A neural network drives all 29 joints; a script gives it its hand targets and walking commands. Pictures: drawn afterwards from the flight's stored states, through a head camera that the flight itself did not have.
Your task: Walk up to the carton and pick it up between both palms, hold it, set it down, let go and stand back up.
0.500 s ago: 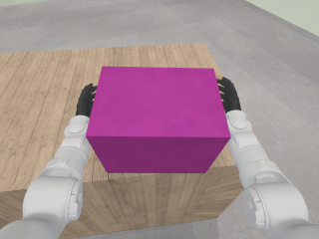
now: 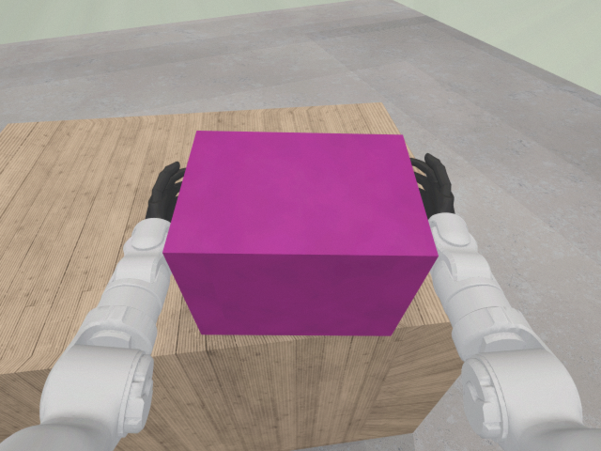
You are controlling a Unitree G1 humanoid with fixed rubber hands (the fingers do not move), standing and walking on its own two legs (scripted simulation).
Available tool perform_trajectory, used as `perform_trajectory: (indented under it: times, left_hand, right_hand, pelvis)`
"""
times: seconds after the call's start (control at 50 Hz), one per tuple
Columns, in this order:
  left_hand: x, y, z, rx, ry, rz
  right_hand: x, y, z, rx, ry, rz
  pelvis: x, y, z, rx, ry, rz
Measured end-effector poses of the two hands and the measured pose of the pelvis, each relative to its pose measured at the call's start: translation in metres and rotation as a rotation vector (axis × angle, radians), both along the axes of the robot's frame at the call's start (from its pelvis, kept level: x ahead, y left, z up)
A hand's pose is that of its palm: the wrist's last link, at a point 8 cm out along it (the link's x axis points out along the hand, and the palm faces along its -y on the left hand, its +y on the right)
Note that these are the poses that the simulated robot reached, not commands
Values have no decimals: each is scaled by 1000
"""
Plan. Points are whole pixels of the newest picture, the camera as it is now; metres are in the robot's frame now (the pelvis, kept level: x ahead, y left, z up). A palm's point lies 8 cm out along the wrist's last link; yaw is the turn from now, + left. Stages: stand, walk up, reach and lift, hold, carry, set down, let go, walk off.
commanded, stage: reach and lift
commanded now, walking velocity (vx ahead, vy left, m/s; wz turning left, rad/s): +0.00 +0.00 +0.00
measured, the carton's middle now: (298, 238) +0.38 +0.02 +0.08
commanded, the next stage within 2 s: hold in 1.76 s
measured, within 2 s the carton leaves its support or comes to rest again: neither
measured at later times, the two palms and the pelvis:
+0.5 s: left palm (158, 220) +0.35 +0.20 +0.15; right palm (461, 202) +0.36 -0.18 +0.17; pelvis -0.03 +0.00 +0.00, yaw +0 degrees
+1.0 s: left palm (158, 212) +0.35 +0.20 +0.17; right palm (473, 187) +0.36 -0.19 +0.20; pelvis -0.03 +0.00 +0.00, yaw +0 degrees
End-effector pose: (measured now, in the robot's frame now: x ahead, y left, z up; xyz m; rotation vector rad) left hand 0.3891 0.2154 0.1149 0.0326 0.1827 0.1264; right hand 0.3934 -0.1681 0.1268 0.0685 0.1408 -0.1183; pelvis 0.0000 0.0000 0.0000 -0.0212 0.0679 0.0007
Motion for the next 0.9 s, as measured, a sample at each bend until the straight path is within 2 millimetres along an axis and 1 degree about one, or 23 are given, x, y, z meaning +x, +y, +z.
perform_trajectory:
  times: [0.12,0.28,0.36,0.42,0.56,0.64,0.74,0.9]
  left_hand:
    - [-4,-5,16,-5,4,4]
    - [-18,-11,18,-17,64,9]
    - [-25,-12,24,-18,71,13]
    - [-31,-12,28,-19,72,17]
    - [-41,-12,35,-29,73,26]
    - [-45,-12,37,-46,77,32]
    - [-47,-13,42,-47,88,35]
    - [-44,-17,47,-35,120,33]
  right_hand:
    - [-5,-5,16,10,4,-5]
    - [-19,-10,18,-2,61,-6]
    - [-26,-11,23,-6,68,-4]
    - [-30,-11,32,-10,68,0]
    - [-33,-9,58,-28,65,14]
    - [-34,-9,68,-41,69,21]
    - [-35,-9,72,-45,79,26]
    - [-34,-14,70,-39,109,26]
  pelvis:
    - [-4,0,0,-1,-6,0]
    - [-15,2,-1,-2,-20,1]
    - [-20,2,-1,-3,-28,1]
    - [-24,3,-1,-4,-32,1]
    - [-31,4,-1,-5,-42,1]
    - [-34,4,-2,-5,-46,2]
    - [-35,4,-2,-6,-48,2]
    - [-33,4,-1,-5,-45,2]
